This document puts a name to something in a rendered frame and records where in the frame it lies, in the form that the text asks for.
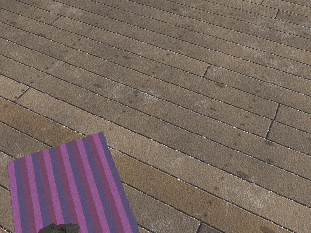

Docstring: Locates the left robot hand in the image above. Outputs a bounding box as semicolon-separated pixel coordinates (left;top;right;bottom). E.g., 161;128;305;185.
38;223;80;233

